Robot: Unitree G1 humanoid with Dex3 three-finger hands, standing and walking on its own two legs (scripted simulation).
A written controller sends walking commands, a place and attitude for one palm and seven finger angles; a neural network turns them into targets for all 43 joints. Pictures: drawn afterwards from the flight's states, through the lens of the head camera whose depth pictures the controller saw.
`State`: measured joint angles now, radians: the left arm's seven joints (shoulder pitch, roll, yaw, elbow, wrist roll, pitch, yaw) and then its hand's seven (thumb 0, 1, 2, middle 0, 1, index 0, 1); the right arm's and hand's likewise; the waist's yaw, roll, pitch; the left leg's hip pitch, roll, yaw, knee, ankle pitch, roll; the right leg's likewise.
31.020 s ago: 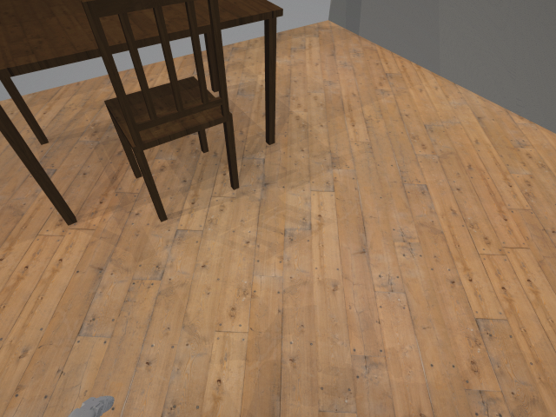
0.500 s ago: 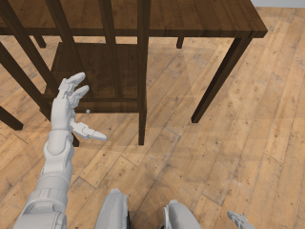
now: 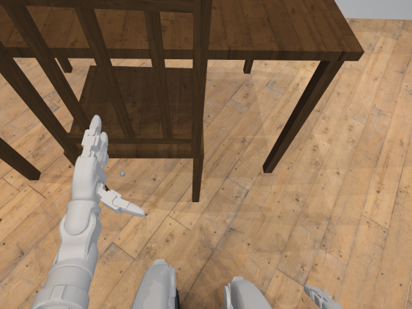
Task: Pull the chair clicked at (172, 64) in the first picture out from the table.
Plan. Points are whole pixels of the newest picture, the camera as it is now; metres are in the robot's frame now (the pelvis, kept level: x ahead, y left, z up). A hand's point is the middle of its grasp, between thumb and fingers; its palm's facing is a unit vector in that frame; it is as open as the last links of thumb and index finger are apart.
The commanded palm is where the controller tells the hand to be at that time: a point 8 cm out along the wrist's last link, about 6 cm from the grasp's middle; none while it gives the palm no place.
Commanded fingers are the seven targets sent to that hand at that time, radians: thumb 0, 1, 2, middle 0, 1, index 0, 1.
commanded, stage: draw the fingers out of the gap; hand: left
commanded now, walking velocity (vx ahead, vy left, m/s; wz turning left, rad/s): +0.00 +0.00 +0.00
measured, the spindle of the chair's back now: (113, 88) +0.55 +0.21 +0.05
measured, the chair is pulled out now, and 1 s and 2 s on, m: -0.08 -0.08 -0.08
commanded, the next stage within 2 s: aim the fingers beside a spindle in 0.50 s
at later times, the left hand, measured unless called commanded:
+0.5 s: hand (119, 217) +0.28 +0.16 +0.02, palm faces +0.03 -1.00 -0.02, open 17.5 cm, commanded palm +0.25 +0.21 +0.02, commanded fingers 0.00 -0.55 0.20 0.00 0.00 0.00 0.00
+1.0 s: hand (120, 217) +0.28 +0.16 +0.02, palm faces +0.00 -1.00 -0.01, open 17.3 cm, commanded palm +0.26 +0.22 +0.02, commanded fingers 0.00 -0.51 0.28 -0.05 -0.06 -0.05 -0.06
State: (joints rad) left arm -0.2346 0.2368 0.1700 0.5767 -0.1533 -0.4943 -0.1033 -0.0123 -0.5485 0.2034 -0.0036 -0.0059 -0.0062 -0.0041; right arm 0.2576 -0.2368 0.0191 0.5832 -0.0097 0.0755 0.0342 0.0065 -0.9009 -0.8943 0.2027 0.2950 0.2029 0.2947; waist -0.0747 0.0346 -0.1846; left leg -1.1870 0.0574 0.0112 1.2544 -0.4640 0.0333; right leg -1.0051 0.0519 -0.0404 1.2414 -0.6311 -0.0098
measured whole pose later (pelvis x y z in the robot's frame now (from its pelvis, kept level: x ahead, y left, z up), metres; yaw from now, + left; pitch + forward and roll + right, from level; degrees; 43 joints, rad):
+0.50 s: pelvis -0.01 -0.01 -0.01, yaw +1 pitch +21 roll -4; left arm 0.10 0.19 0.07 0.25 -0.17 -0.48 -0.09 -0.01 -0.55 0.20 0.00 0.00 -0.01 0.00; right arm 0.18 -0.23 0.03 0.52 -0.01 0.01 0.01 0.01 -0.90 -0.89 0.20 0.30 0.20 0.29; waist -0.03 0.04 -0.19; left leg -1.18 0.05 -0.01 1.29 -0.47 0.03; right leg -0.99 0.05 -0.06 1.27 -0.65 -0.02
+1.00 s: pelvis +0.00 -0.01 -0.01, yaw +1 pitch +21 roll -4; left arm 0.14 0.22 0.08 0.13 -0.21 -0.40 -0.12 -0.01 -0.53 0.25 -0.03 -0.04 -0.03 -0.03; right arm 0.20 -0.23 0.04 0.52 -0.01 -0.03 -0.01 0.01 -0.90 -0.89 0.20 0.30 0.20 0.29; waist -0.04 0.05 -0.20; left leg -1.22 0.05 -0.03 1.33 -0.49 0.02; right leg -1.02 0.06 -0.08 1.30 -0.67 -0.03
